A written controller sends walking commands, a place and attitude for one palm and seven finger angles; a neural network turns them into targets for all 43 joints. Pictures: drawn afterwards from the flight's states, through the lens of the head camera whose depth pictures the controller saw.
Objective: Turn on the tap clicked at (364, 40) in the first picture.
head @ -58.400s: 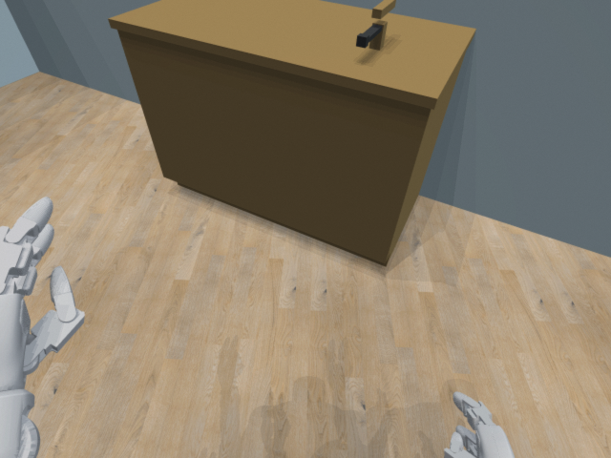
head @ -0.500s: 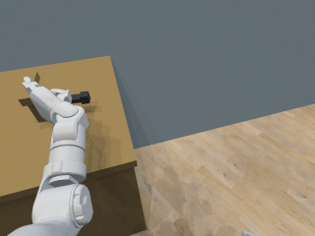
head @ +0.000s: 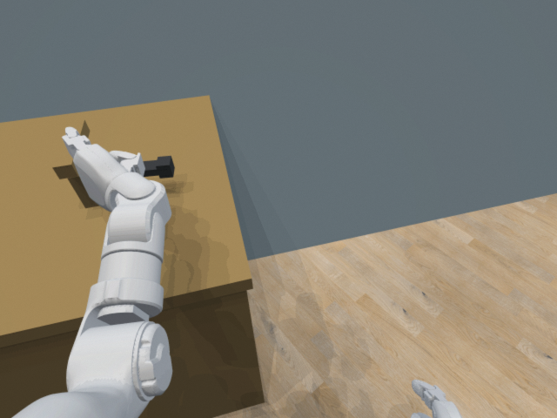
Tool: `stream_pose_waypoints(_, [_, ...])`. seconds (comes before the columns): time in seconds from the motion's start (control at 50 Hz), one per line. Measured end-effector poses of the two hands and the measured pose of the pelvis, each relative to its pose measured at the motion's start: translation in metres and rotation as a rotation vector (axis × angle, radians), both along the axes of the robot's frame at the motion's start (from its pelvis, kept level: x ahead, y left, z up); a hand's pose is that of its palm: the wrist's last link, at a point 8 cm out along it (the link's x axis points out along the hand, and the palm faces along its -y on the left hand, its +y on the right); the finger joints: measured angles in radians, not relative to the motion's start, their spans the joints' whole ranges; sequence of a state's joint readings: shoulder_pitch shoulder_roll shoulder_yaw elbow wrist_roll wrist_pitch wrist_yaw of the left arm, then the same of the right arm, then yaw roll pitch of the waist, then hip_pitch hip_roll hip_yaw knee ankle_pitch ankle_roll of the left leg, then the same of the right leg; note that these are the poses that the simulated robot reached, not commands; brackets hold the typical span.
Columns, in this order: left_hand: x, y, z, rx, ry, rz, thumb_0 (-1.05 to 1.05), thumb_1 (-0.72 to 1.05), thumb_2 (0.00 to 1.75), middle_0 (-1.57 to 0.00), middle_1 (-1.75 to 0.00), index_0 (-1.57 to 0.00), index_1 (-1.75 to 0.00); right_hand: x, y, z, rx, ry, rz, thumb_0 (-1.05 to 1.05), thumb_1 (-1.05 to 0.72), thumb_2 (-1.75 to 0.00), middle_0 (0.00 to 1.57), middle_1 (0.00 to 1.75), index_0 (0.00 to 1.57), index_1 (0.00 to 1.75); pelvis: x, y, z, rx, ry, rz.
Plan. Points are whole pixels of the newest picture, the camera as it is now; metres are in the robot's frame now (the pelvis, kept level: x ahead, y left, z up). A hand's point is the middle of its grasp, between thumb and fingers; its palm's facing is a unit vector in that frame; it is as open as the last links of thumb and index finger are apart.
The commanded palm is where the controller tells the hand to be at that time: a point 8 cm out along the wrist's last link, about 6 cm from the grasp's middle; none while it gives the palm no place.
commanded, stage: draw the hand back beside the body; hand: left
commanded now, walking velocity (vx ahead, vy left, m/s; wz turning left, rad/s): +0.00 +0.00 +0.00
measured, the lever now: (165, 167) +0.50 +0.25 +0.10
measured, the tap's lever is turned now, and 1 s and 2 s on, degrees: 83 83 83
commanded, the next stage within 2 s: step back with the hand held close in 1.44 s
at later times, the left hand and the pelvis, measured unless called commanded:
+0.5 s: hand (108, 221) +0.29 +0.23 +0.18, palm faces +0.40 -0.89 -0.21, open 7.7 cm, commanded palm +0.25 +0.26 +0.18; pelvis -0.03 +0.00 +0.01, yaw -2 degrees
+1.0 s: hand (79, 282) +0.22 +0.24 +0.17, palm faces +0.37 -0.89 -0.27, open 7.5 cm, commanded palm +0.17 +0.27 +0.18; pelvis -0.02 +0.01 +0.01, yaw -3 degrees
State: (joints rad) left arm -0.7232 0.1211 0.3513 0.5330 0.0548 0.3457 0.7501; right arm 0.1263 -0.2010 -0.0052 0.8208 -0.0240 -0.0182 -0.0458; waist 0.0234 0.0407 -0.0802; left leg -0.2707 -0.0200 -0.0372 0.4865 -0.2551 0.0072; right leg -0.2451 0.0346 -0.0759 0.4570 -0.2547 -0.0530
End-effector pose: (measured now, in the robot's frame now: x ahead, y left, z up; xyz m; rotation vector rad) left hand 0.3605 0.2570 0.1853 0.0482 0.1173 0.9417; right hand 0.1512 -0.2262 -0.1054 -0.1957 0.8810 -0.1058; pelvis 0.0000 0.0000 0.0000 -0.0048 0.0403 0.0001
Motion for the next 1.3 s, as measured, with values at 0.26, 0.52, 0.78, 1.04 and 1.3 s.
stream_pose_waypoints(0.26, [-0.033,-0.004,-0.004,0.145,-0.11,-0.583,0.02,0.89,0.89,-0.16,-0.17,-0.16,-0.18,-0.033,-0.03,0.012,-0.017,-0.056,-0.15,0.01,-0.91,-0.9,0.2,0.3,0.2,0.3,-0.001,-0.004,0.004,0.004,-0.092,-0.068])
stream_pose_waypoints(0.52, [-0.11,0.013,0.003,0.333,-0.223,-0.577,0.02,0.89,0.9,-0.17,-0.21,-0.17,-0.21,-0.016,-0.021,0.027,-0.032,-0.147,-0.013,0.01,-0.91,-0.9,0.2,0.3,0.2,0.3,-0.03,-0.003,0.006,-0.003,-0.127,-0.033])
stream_pose_waypoints(0.78, [-0.15,0.011,0.0,0.36,-0.23,-0.629,0.02,0.89,0.9,-0.19,-0.25,-0.19,-0.25,-0.006,0.011,0.037,0.032,-0.22,0.008,0.01,-0.91,-0.9,0.2,0.3,0.21,0.3,-0.028,0.002,0.008,-0.005,-0.154,-0.052])
stream_pose_waypoints(1.04, [-0.188,0.02,-0.01,0.379,-0.173,-0.606,0.02,0.89,0.9,-0.2,-0.29,-0.2,-0.29,-0.006,0.008,0.033,0.0,-0.189,0.025,0.02,-0.91,-0.9,0.2,0.3,0.21,0.3,-0.022,0.008,0.008,-0.007,-0.156,-0.046])
stream_pose_waypoints(1.3, [-0.216,0.023,-0.006,0.419,-0.156,-0.578,0.02,0.89,0.9,-0.2,-0.3,-0.21,-0.3,0.01,0.012,0.04,-0.008,-0.237,0.049,0.02,-0.91,-0.9,0.2,0.3,0.2,0.3,-0.016,0.009,0.006,-0.009,-0.154,-0.036])
